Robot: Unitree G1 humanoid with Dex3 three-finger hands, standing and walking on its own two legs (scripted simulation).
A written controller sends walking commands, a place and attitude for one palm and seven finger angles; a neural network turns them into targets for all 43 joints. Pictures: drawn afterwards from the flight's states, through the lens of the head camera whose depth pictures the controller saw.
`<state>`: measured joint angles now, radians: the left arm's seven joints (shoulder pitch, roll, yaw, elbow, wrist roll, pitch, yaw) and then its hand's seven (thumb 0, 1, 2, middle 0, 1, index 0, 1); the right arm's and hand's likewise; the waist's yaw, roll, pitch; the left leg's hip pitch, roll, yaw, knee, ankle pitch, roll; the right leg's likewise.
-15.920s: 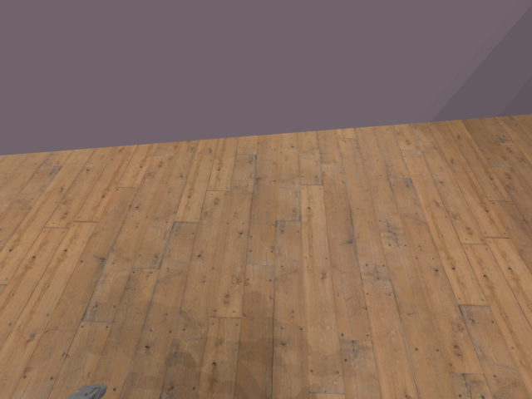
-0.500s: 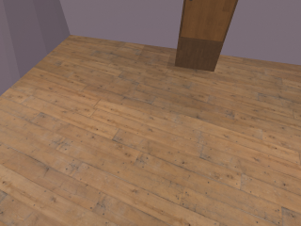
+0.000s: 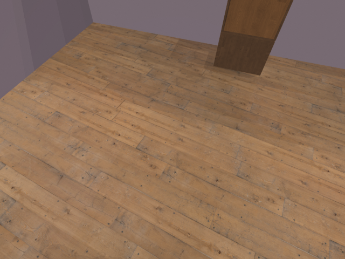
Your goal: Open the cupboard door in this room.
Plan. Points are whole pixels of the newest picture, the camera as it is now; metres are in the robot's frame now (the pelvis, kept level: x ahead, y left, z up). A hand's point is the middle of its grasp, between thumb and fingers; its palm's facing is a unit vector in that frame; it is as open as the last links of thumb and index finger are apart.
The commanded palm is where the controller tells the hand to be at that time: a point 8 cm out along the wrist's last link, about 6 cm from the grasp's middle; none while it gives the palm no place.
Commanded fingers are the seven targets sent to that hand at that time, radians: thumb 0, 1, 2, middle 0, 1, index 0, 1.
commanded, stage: turn or walk to find it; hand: left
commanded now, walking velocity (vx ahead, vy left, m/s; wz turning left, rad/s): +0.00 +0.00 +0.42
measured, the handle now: out of the picture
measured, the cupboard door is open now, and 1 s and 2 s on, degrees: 0 0 0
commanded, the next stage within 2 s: stand and wait in 0.10 s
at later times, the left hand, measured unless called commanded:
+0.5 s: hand out of the picture +0.00 +0.12 -0.14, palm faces +0.17 -0.95 -0.26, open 7.4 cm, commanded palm none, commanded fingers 0.00 0.90 0.90 -0.20 -0.30 -0.20 -0.30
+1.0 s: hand out of the picture -0.07 +0.12 -0.15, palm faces +0.36 -0.89 -0.27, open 7.4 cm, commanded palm none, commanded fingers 0.00 0.90 0.90 -0.20 -0.30 -0.20 -0.30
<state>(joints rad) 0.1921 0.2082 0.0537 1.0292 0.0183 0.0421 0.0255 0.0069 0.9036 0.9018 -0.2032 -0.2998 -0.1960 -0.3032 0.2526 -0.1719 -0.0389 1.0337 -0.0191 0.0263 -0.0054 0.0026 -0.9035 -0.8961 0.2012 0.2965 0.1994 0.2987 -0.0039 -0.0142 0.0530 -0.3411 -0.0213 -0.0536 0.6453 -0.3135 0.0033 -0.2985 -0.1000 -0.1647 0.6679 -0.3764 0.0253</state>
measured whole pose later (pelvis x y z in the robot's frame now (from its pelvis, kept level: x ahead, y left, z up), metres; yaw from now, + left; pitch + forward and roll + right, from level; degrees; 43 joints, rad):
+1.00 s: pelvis -0.03 -0.07 +0.01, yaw +18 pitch -1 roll +1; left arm 0.26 0.18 0.03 1.03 0.02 0.00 0.03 0.01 0.90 0.90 -0.20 -0.30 -0.20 -0.30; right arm 0.15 -0.20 -0.06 1.05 -0.01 0.06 -0.01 0.00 -0.91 -0.90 0.20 0.30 0.20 0.30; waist 0.03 0.02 0.06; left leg -0.40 -0.01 -0.02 0.97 -0.44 -0.02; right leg -0.22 -0.05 -0.19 0.55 -0.32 -0.06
